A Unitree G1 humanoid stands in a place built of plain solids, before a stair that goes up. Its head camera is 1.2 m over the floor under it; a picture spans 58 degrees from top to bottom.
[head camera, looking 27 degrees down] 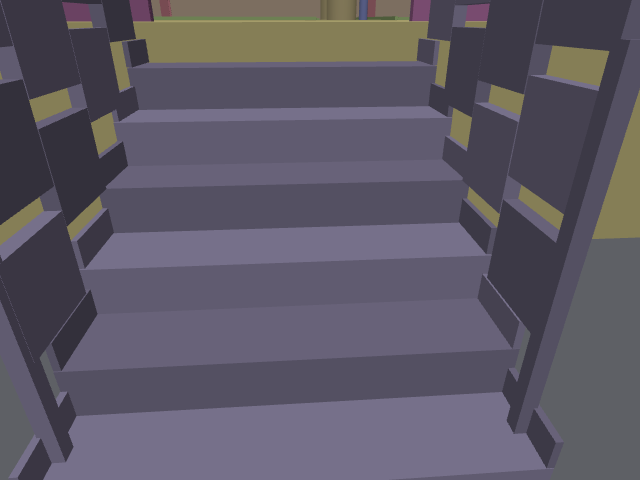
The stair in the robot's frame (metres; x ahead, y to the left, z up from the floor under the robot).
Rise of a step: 0.17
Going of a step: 0.26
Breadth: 1.32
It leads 4 degrees to the left of straight ahead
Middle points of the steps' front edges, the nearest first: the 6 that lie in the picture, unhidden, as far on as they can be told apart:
0.94 0.07 0.34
1.20 0.09 0.51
1.46 0.11 0.68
1.72 0.13 0.85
1.97 0.15 1.02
2.23 0.17 1.19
